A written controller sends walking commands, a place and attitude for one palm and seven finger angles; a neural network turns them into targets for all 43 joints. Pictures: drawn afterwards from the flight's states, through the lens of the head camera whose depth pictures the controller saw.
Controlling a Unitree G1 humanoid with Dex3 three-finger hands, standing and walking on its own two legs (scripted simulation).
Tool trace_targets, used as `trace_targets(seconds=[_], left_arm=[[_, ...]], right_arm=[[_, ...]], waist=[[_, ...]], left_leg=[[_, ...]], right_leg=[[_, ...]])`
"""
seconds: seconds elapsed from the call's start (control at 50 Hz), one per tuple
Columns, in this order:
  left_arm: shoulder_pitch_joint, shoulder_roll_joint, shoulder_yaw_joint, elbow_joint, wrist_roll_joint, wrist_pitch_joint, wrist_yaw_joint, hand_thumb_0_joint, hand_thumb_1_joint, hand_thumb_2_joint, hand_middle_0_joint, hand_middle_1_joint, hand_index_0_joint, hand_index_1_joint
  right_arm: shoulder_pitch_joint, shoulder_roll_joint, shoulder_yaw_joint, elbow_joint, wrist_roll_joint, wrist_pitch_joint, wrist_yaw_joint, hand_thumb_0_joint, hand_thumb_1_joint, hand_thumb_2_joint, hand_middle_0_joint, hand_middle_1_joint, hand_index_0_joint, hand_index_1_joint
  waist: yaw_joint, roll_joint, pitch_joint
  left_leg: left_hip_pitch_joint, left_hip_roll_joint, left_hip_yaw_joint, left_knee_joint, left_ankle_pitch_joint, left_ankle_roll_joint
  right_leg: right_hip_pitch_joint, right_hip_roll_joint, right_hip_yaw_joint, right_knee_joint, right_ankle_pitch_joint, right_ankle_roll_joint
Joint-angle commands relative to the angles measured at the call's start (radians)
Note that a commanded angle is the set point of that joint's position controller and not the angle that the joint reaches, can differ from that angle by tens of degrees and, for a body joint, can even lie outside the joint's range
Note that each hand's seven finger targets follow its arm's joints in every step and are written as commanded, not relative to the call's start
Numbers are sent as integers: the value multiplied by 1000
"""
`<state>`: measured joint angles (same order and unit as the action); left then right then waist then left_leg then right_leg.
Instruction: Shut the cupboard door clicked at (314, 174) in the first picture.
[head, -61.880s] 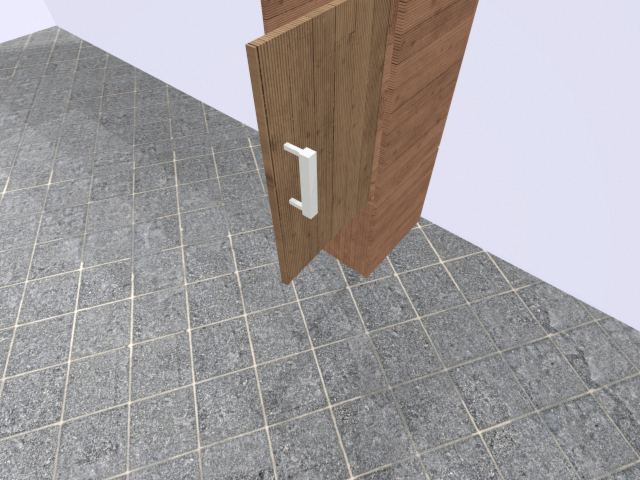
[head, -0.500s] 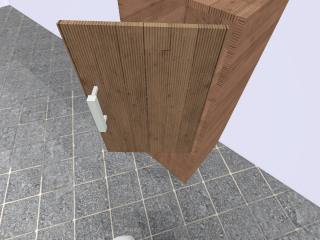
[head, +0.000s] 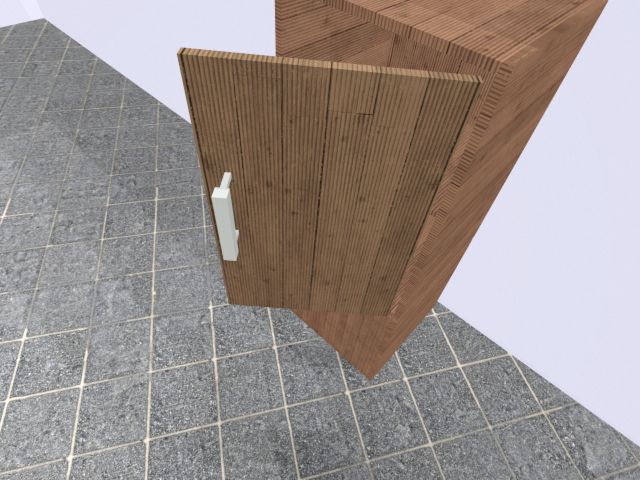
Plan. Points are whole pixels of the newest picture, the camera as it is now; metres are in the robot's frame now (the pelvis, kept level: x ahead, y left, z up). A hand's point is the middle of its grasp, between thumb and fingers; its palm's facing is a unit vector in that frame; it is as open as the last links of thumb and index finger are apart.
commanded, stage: come to a stop and stand still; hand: left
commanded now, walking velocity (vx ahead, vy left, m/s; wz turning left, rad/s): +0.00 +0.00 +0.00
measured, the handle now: (228, 217) +0.50 +0.21 -0.01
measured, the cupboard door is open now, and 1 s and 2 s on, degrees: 40 40 40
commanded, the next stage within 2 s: look again from close up in 0.70 s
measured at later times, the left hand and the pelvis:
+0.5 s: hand out of the picture +0.01 +0.16 -0.18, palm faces +0.01 -0.99 -0.16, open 7.4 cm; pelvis +0.02 +0.00 +0.01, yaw -1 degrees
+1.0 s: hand out of the picture +0.02 +0.18 -0.17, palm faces +0.00 -0.97 -0.23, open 7.4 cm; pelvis +0.01 +0.00 +0.00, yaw -1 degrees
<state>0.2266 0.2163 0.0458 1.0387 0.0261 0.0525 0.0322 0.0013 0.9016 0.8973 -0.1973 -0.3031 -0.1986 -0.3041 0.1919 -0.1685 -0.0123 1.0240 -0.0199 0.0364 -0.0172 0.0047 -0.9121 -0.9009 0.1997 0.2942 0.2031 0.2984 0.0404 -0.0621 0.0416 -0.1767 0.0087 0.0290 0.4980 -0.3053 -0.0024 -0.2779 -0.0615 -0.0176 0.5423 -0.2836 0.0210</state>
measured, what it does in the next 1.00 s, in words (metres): stands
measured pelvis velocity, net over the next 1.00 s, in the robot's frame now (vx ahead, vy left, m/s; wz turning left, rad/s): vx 0.01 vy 0.00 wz -0.01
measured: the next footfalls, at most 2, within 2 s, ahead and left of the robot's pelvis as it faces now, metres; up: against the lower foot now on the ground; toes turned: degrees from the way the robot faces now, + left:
none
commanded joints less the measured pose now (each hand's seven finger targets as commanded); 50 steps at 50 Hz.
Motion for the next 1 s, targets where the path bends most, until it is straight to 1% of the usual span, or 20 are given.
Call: trace_targets(seconds=[0.0,0.02,0.06,0.08,0.1,0.2,0.28,0.36,0.56,0.66,0.76,0.78,0.8,0.82,0.84,0.86,0.88,0.9,0.94,0.98], left_arm=[[31,55,-2,-25,-1,-19,-12,0,900,900,-200,-300,-200,-300],[38,62,-5,-15,-3,-23,-13,0,900,900,-200,-300,-200,-300],[51,70,-8,1,-4,-27,-13,0,900,900,-200,-300,-200,-300],[44,69,-10,7,-2,-28,-13,0,900,900,-200,-300,-200,-300],[45,64,-11,10,-1,-30,-14,0,900,900,-200,-300,-200,-300],[66,56,-20,32,-6,-49,-10,0,900,900,-200,-300,-200,-300],[78,52,-24,51,-11,-59,-7,0,900,900,-200,-300,-200,-300],[90,43,-24,63,-13,-62,-3,0,900,900,-200,-300,-200,-300],[89,28,-24,74,-17,-60,3,0,900,900,-200,-300,-200,-300],[85,28,-22,71,-17,-61,4,0,900,900,-200,-300,-200,-300],[84,29,-22,69,-18,-63,5,0,900,900,-200,-300,-200,-300],[158,63,-30,97,-7,-91,45,0,900,900,-200,-300,-200,-300],[148,123,-21,81,-9,-110,38,0,900,900,-200,-300,-200,-300],[136,110,-19,55,-14,-105,33,0,900,900,-200,-300,-200,-300],[120,84,-29,53,-18,-103,32,0,900,900,-200,-300,-200,-300],[104,68,-33,47,-18,-99,27,0,900,900,-200,-300,-200,-300],[96,56,-35,39,-17,-96,23,0,900,900,-200,-300,-200,-300],[78,57,-38,31,-16,-86,21,0,900,900,-200,-300,-200,-300],[65,44,-41,27,-12,-78,14,0,900,900,-200,-300,-200,-300],[60,46,-43,21,-11,-72,11,0,900,900,-200,-300,-200,-300]], right_arm=[[-19,-157,-25,-51,4,-26,-13,0,-900,-900,200,300,200,300],[-7,-151,-23,-44,7,-28,-13,0,-900,-900,200,300,200,300],[7,-147,-25,-38,10,-28,-10,0,-900,-900,200,300,200,300],[17,-145,-28,-34,9,-27,-9,0,-900,-900,200,300,200,300],[36,-142,-30,-31,11,-27,-9,0,-900,-900,200,300,200,300],[83,-120,-24,-2,16,-40,-9,0,-900,-900,200,300,200,300],[111,-108,-16,23,16,-50,-13,0,-900,-900,200,300,200,300],[130,-95,-12,46,15,-53,-17,0,-900,-900,200,300,200,300],[176,-64,-9,81,12,-50,-25,0,-900,-900,200,300,200,300],[191,-58,-10,85,12,-51,-26,0,-900,-900,200,300,200,300],[192,-60,-11,88,12,-51,-26,0,-900,-900,200,300,200,300],[73,-102,-14,17,17,-73,-11,0,-900,-900,200,300,200,300],[92,-76,-7,-21,16,-72,-10,0,-900,-900,200,300,200,300],[179,-45,-13,-8,13,-75,-13,0,-900,-900,200,300,200,300],[205,-48,-14,2,13,-78,-16,0,-900,-900,200,300,200,300],[209,-65,-15,5,14,-75,-18,0,-900,-900,200,300,200,300],[194,-75,-17,-1,15,-73,-19,0,-900,-900,200,300,200,300],[179,-77,-17,-9,11,-72,-19,0,-900,-900,200,300,200,300],[145,-86,-14,-15,9,-64,-15,0,-900,-900,200,300,200,300],[139,-93,-11,-22,7,-61,-11,0,-900,-900,200,300,200,300]], waist=[[-2,206,74],[-3,196,63],[-8,188,55],[-14,153,73],[-16,112,87],[-30,41,24],[-37,46,-30],[-35,55,-22],[-34,76,39],[-35,80,25],[-35,56,24],[-2,133,42],[-44,116,-5],[-61,130,-97],[-62,93,-171],[-64,55,-209],[-59,52,-191],[-57,70,-138],[-51,37,3],[-50,38,77]], left_leg=[[-150,138,-123,-249,42,49],[-135,128,-112,-242,36,40],[-130,114,-111,-264,-94,29],[-140,109,-112,-271,-129,25],[-137,110,-111,-275,-120,27],[-33,92,-67,-222,25,18],[26,90,-50,-190,155,12],[33,92,-42,-182,214,8],[7,92,-36,-187,213,1],[16,95,-33,-187,227,1],[28,96,-33,-185,238,-1],[-55,106,24,29,287,-19],[-55,54,22,21,287,-19],[-18,49,12,-38,183,-5],[9,71,-7,-29,245,3],[32,88,-27,-26,302,7],[40,94,-32,-34,335,10],[26,101,-35,-45,323,14],[-44,94,-53,-84,218,19],[-88,88,-66,-121,113,23]], right_leg=[[100,12,26,-74,87,-19],[109,4,35,-101,105,-18],[109,-1,49,-128,79,-16],[103,0,52,-136,83,-15],[104,2,49,-146,91,-15],[95,-22,77,-197,134,-18],[111,-35,84,-193,209,-23],[127,-39,78,-184,264,-29],[138,-35,74,-187,279,-38],[150,-34,70,-185,296,-40],[149,-33,68,-181,314,-40],[125,-104,100,-119,650,-38],[179,-124,93,-60,984,-53],[217,-123,102,-11,915,-63],[232,-100,79,-2,788,-62],[232,-79,60,-5,643,-58],[204,-64,59,-15,550,-53],[162,-51,55,-29,430,-52],[81,-38,61,-68,255,-46],[36,-30,75,-97,129,-45]])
